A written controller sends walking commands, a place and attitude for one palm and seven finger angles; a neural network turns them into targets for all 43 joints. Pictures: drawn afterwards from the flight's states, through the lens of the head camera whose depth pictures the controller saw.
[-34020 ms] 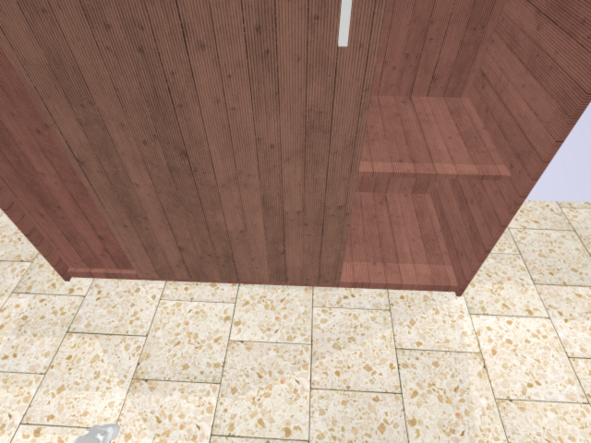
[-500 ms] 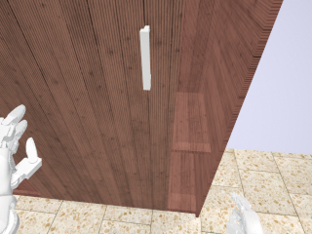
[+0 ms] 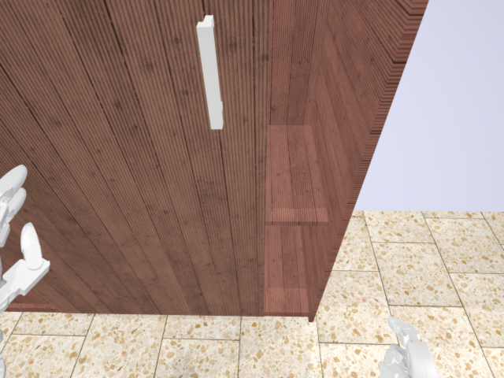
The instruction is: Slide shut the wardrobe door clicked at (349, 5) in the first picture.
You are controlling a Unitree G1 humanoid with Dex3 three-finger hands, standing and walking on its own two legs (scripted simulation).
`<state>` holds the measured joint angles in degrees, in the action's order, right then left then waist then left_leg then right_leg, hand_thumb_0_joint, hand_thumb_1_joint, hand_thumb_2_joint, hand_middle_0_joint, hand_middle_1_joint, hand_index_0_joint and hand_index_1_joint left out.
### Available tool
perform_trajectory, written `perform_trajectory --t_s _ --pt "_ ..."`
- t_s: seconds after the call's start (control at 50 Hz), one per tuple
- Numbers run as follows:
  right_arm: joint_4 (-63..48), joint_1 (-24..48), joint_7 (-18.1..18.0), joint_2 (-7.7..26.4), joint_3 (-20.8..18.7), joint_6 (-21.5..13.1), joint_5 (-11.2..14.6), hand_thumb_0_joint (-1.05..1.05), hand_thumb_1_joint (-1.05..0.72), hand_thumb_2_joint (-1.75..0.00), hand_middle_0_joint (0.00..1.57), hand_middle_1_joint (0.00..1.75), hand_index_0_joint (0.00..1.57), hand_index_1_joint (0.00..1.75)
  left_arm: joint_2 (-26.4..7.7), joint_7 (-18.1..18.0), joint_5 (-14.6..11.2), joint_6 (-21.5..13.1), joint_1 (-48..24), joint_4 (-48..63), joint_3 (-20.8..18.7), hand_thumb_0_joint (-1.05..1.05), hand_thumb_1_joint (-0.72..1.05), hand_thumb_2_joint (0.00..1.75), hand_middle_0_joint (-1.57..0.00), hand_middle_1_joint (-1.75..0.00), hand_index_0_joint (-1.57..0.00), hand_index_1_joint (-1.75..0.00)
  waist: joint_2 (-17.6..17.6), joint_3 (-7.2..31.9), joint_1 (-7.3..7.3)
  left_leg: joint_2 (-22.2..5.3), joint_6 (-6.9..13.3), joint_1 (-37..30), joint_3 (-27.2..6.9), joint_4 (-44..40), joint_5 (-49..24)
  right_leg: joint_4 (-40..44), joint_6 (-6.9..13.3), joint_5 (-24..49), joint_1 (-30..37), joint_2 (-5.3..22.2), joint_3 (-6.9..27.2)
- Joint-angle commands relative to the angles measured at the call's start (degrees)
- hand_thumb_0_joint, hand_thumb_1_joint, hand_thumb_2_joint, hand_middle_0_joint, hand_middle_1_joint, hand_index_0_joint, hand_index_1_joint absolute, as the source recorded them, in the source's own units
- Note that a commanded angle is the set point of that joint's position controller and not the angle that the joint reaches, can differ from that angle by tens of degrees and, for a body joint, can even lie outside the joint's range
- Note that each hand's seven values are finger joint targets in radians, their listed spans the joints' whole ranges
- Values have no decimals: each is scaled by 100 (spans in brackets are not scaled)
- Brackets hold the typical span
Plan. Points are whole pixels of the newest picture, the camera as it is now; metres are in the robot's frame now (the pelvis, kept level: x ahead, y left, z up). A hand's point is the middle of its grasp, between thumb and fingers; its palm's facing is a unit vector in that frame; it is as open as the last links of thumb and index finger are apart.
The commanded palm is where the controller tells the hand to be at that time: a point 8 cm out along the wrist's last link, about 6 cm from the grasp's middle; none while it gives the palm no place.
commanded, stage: step back with the hand held close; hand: left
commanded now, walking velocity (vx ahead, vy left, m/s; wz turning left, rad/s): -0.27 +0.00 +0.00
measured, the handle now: (213, 75) +0.45 +0.09 +0.27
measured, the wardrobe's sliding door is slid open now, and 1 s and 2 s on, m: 0.17 0.17 0.17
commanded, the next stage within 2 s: stop stepping back and stand still in 1.08 s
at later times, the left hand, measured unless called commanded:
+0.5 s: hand out of the picture +0.13 +0.28 +0.17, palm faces +0.48 -0.76 -0.44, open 7.4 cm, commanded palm +0.06 +0.32 +0.18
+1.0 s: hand out of the picture +0.06 +0.27 +0.18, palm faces +0.46 -0.77 -0.44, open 7.4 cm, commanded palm -0.01 +0.32 +0.18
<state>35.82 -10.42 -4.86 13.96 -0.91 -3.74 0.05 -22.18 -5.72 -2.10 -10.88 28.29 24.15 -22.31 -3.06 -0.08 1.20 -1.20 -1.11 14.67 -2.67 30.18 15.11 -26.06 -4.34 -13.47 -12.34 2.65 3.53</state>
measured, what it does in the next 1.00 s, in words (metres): walks backwards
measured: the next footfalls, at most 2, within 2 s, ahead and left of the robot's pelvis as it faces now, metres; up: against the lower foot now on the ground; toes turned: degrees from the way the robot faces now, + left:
right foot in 1.14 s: -0.18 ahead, -0.07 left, +0.00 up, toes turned +4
left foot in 1.30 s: -0.17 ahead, +0.13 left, +0.00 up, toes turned +2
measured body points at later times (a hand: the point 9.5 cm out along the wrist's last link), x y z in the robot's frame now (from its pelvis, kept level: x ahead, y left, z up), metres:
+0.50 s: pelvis -0.07 +0.01 -0.02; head -0.06 +0.04 +0.43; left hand +0.10 +0.32 +0.19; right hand +0.11 -0.21 -0.09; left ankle +0.01 +0.13 -0.74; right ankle +0.01 -0.17 -0.74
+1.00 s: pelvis -0.14 +0.01 -0.02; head -0.12 +0.04 +0.43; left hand +0.03 +0.31 +0.20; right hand +0.05 -0.23 -0.08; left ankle -0.02 +0.12 -0.74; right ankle -0.07 -0.15 -0.71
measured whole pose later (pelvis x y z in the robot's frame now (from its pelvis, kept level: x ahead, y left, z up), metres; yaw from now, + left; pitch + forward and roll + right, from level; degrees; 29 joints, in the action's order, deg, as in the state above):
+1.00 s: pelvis -0.14 +0.01 -0.02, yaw +3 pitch +0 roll -4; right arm 36.3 -10.5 -4.8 10.8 -2.0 -8.1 -1.0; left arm -25.7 -7.5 -0.9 -18.4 26.3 31.7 -26.5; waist 0.9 -2.9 -0.4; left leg -1.2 1.3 28.5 -3.5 37.1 8.3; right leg -48.0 -2.3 -19.7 -26.9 -4.1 5.7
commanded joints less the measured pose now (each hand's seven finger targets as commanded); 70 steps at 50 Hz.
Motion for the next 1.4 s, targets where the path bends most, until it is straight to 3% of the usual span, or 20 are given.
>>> perform_trajectory --t_s 0.0,0.18,0.28,0.4,0.54,0.66,0.72,0.76,0.8,0.86,0.88,0.92,0.98,1.06,1.08,1.12,1.14,1.22,1.28,1.38 --pt "-1091 628 -85 505 -186 -227 13 0 -90 -90 20 30 20 30 -1150 -208 -54 -361 -2 1204 -849 0 90 90 -20 -30 -20 -30 206 964 78 -234 331 -261 181 -365 -2006 23 313 1858 192 79 -396" --pt "-1124 534 -101 556 -199 -411 15 0 -90 -90 20 30 20 30 -1136 -318 -2 -550 -130 1607 -877 0 90 90 -20 -30 -20 -30 -308 615 26 -323 427 1088 -94 -725 294 -242 346 714 300 -40 -263" --pt "-1048 415 -69 564 -222 -525 7 0 -90 -90 20 30 20 30 -1112 -356 44 -702 -316 1661 -842 0 90 90 -20 -30 -20 -30 143 462 -65 -143 376 1103 -96 -390 1351 227 466 -547 -444 104 -9" --pt "-1026 391 -91 657 -219 -708 -9 0 -90 -90 20 30 20 30 -1043 -416 146 -841 -463 1644 -898 0 90 90 -20 -30 -20 -30 -735 490 -30 -686 642 2134 -822 -1245 2122 -979 328 -207 425 -389 -322" --pt "-904 279 -8 577 -230 -777 -58 0 -90 -90 20 30 20 30 -1154 -390 111 -942 -551 1848 -900 0 90 90 -20 -30 -20 -30 243 272 -109 -43 332 1220 -206 32 1632 234 616 -1137 -1103 112 359" --pt "-926 296 -73 663 -285 -913 -83 0 -90 -90 20 30 20 30 -1153 -392 187 -1083 -385 1757 -1101 0 90 90 -20 -30 -20 -30 -1057 595 -47 -1024 814 2715 -1218 -1512 2433 -1794 297 60 756 -695 -202" --pt "-909 273 -21 571 -312 -901 -103 0 -90 -90 20 30 20 30 -1217 -331 168 -1133 -361 1757 -1171 0 90 90 -20 -30 -20 -30 -197 446 -12 -576 656 2676 -599 -355 1911 -943 468 328 450 -323 443" --pt "-804 166 20 443 -293 -826 -117 0 -90 -90 20 30 20 30 -1432 -346 72 -1107 -464 1845 -1120 0 90 90 -20 -30 -20 -30 943 604 -70 180 104 1104 135 1121 1029 448 969 269 -1191 781 1490" --pt "-733 270 54 350 -273 -716 -128 0 -90 -90 20 30 20 30 -1372 -380 38 -1004 -446 1885 -1029 0 90 90 -20 -30 -20 -30 1316 759 -93 279 23 272 220 1767 510 754 1173 56 -1902 1146 1440" --pt "-774 333 16 398 -271 -589 -94 0 -90 -90 20 30 20 30 -1383 -395 7 -956 -380 1849 -1073 0 90 90 -20 -30 -20 -30 678 609 -169 43 131 48 23 437 98 120 764 -29 -1944 460 582" --pt "-860 299 -25 517 -299 -604 -77 0 -90 -90 20 30 20 30 -1321 -380 1 -1007 -328 1918 -1092 0 90 90 -20 -30 -20 -30 51 595 -164 -393 313 464 -515 -483 33 -462 513 -120 -1525 -122 200" --pt "-909 391 -70 668 -404 -787 -93 0 -90 -90 20 30 20 30 -1245 -322 57 -1155 -435 2000 -1221 0 90 90 -20 -30 -20 -30 -1553 905 -157 -1820 1028 2437 -2117 -2392 2831 -2921 247 -879 423 -1010 -189" --pt "-759 236 11 567 -467 -894 -172 0 -90 -90 20 30 20 30 -1195 -331 38 -1161 -355 1843 -1175 0 90 90 -20 -30 -20 -30 -783 746 -67 -1642 1141 1564 -1564 -1565 968 -2889 370 -1393 -349 -824 22" --pt "-642 225 98 480 -359 -952 -190 0 -90 -90 20 30 20 30 -999 -289 -43 -1116 -205 1862 -700 0 90 90 -20 -30 -20 -30 -1116 725 -62 -1139 587 620 -994 -1109 528 94 564 -883 -122 -539 -239" --pt "-601 235 95 435 -308 -899 -215 0 -90 -90 20 30 20 30 -1018 -267 -29 -1113 -343 1823 -628 0 90 90 -20 -30 -20 -30 -760 566 -78 -915 386 441 -705 -674 245 839 650 -577 -326 -218 102" --pt "-640 347 26 260 -185 -761 -221 0 -90 -90 20 30 20 30 -1557 -352 -28 -1066 -782 1772 -844 0 90 90 -20 -30 -20 -30 953 550 -90 -55 -157 237 216 1275 502 1446 1273 577 -1437 1487 1840" --pt "-579 382 -1 325 -249 -745 -161 0 -90 -90 20 30 20 30 -1364 -367 -27 -905 -914 1602 -646 0 90 90 -20 -30 -20 -30 1422 654 18 115 -115 315 166 2316 838 1502 1393 115 -1783 1613 1644" --pt "-791 414 -84 255 -43 -606 -111 0 -90 -90 20 30 20 30 -1189 -330 -23 -578 -277 1293 -746 0 90 90 -20 -30 -20 -30 963 696 -130 46 51 562 300 641 0 112 1072 2545 -432 896 563" --pt "-972 340 -122 607 -174 -692 -26 0 -90 -90 20 30 20 30 -1393 -355 -47 -652 -78 1724 -964 0 90 90 -20 -30 -20 -30 -620 1132 10 -839 403 -398 -580 -1089 -1696 -636 407 483 -342 -192 -67" --pt "-942 348 -72 526 -123 -811 -108 0 -90 -90 20 30 20 30 -1226 -323 12 -640 -24 1956 -921 0 90 90 -20 -30 -20 -30 -1062 467 -103 -1204 563 514 -1359 -2294 1673 -906 422 -824 -72 -442 -198"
